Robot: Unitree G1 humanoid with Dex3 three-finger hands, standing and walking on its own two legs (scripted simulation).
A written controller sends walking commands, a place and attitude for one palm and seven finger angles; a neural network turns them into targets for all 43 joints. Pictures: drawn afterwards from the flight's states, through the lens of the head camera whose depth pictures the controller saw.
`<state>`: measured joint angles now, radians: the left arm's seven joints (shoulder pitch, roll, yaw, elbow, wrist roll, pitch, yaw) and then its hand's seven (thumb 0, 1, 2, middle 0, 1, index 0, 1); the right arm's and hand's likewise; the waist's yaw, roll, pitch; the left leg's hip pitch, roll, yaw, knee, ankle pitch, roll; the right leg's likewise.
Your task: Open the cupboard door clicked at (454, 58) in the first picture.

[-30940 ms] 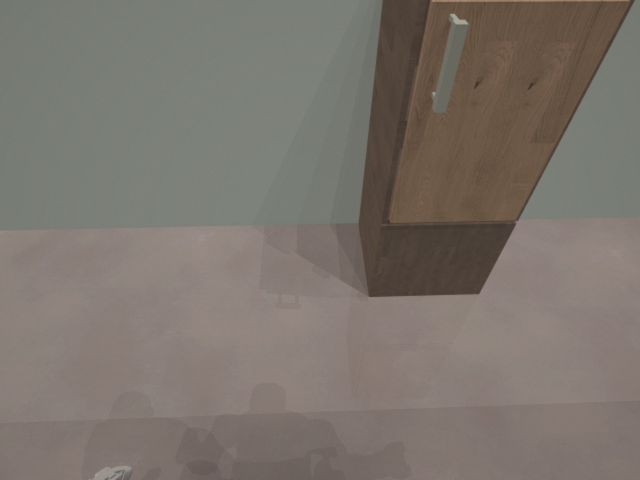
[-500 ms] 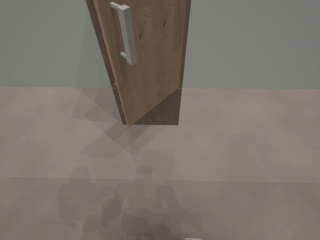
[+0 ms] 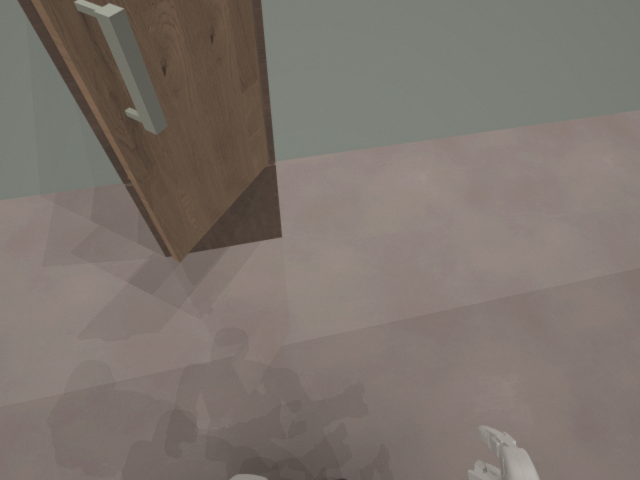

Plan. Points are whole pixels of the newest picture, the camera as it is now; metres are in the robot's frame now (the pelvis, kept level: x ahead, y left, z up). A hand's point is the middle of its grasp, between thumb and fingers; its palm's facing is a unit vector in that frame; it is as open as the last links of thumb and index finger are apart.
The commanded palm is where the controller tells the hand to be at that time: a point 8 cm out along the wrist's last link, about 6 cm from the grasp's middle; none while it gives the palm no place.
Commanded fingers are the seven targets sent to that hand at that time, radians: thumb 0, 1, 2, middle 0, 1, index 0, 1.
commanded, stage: walk to a spot facing it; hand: left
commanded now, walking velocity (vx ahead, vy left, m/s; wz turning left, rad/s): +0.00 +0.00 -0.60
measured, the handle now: (123, 71) +0.58 +0.34 +0.14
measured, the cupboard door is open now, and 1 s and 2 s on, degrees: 48 48 48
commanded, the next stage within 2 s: none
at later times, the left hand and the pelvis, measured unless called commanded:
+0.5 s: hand (208, 448) +0.16 +0.18 -0.19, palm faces -0.32 -0.92 -0.23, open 7.4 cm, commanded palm none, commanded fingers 0.00 0.90 0.90 -0.20 -0.30 -0.20 -0.30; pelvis +0.01 +0.00 -0.02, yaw -18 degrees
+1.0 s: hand (260, 425) +0.20 +0.11 -0.16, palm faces -0.55 -0.81 -0.22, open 7.4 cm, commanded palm none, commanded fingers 0.00 0.90 0.90 -0.20 -0.30 -0.20 -0.30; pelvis +0.05 -0.04 +0.00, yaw -36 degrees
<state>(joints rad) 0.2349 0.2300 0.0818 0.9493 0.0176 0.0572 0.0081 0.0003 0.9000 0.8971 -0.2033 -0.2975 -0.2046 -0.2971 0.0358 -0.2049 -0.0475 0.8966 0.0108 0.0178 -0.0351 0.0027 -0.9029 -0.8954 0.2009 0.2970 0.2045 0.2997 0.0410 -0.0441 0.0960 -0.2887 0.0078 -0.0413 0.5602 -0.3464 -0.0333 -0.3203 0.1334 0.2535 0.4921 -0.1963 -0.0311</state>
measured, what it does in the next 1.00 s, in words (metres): steps on the spot, turning right: left foot, then right foot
